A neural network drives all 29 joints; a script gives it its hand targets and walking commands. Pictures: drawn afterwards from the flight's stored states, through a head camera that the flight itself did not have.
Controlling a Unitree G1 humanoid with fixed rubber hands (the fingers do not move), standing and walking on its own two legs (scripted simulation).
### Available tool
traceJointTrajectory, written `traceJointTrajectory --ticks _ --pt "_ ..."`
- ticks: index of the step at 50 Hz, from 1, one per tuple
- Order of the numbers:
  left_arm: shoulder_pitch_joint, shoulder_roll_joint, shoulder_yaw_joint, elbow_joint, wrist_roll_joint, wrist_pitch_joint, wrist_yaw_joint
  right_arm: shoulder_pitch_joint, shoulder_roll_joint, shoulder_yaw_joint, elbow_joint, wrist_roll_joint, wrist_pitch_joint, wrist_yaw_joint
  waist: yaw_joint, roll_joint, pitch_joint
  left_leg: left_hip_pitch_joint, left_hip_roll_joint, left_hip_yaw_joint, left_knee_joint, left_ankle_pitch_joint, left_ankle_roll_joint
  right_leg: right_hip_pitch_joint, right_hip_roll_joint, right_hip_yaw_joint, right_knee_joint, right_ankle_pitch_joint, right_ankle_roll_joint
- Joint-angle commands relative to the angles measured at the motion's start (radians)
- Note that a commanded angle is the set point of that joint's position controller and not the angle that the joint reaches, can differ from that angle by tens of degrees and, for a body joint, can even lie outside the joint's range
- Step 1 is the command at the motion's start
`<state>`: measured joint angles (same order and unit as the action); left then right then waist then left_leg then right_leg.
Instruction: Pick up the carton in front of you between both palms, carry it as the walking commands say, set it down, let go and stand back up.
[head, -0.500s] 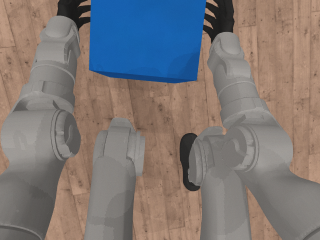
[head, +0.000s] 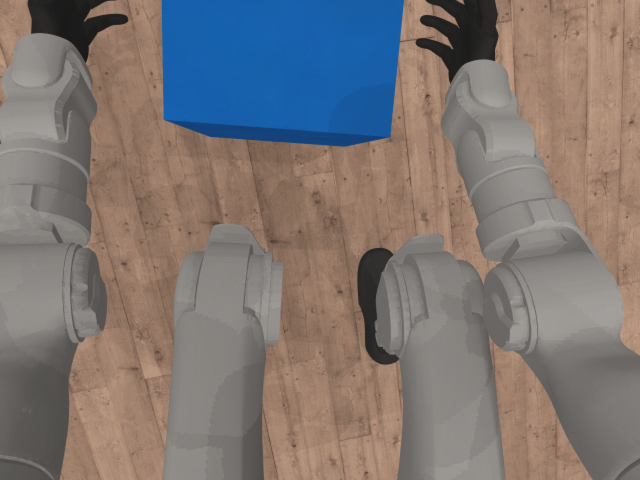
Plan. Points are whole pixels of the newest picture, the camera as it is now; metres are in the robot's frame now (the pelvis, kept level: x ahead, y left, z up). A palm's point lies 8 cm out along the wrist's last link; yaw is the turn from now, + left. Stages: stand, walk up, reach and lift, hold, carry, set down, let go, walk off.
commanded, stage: set down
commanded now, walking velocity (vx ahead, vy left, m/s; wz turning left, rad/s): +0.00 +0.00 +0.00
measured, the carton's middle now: (283, 50) +0.52 +0.08 -0.25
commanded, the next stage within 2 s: let go in 0.94 s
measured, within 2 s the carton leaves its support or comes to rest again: neither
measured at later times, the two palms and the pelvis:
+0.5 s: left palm out of the picture +0.49 +0.30 +0.01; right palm (576, 3) +0.51 -0.09 +0.00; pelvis +0.02 +0.00 +0.12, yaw +1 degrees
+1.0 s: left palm out of the picture +0.49 +0.31 +0.16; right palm out of the picture +0.50 -0.10 +0.15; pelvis +0.05 +0.01 +0.26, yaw +3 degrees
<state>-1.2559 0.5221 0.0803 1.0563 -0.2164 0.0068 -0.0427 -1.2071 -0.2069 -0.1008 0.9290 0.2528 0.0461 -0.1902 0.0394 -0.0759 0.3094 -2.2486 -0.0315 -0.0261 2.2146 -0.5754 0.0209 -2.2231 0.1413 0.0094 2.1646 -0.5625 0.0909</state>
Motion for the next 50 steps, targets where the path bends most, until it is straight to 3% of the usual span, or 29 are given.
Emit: traceJointTrajectory --ticks 1,7,12,24,32,50 --pt "-0.177 0.126 0.038 -0.149 0.021 0.012 -0.008 -0.109 0.024 -0.038 -0.195 -0.046 0.008 -0.022 0.078 0.168 -1.306 0.845 0.038 0.010 -0.299 0.342 -0.018 0.467 -0.018 -0.137 -0.154 0.156 -0.020" --pt "-0.123 0.095 0.115 -0.218 0.094 0.077 -0.020 -0.055 0.019 -0.148 -0.315 -0.189 0.069 -0.046 0.035 0.150 -1.231 0.786 0.012 0.025 -0.408 0.249 -0.021 0.465 -0.014 -0.141 -0.275 0.091 -0.027" --pt "-0.104 0.060 0.119 -0.216 0.101 0.079 -0.038 -0.020 0.058 -0.167 -0.320 -0.227 0.073 -0.040 0.007 0.142 -1.203 0.759 0.001 0.030 -0.476 0.287 -0.026 0.499 -0.018 -0.129 -0.360 0.134 -0.025" --pt "-0.003 0.082 0.188 -0.293 0.147 0.095 -0.074 0.095 0.112 -0.131 -0.417 -0.223 0.095 -0.022 0.039 0.139 -1.347 0.944 -0.021 0.052 -0.655 0.409 -0.033 0.681 -0.010 -0.112 -0.560 0.221 -0.017" --pt "0.046 0.063 0.196 -0.335 0.151 0.109 -0.100 0.165 0.123 -0.133 -0.478 -0.243 0.114 -0.016 0.018 0.145 -1.346 1.089 -0.031 0.047 -0.791 0.469 -0.037 0.791 -0.013 -0.106 -0.712 0.269 -0.016" --pt "0.175 -0.013 0.243 -0.256 0.249 0.064 -0.107 0.330 0.151 -0.151 -0.424 -0.298 0.074 0.032 0.004 0.149 -1.230 1.379 -0.023 0.006 -1.129 0.579 -0.038 0.997 -0.040 -0.072 -1.074 0.350 -0.009"
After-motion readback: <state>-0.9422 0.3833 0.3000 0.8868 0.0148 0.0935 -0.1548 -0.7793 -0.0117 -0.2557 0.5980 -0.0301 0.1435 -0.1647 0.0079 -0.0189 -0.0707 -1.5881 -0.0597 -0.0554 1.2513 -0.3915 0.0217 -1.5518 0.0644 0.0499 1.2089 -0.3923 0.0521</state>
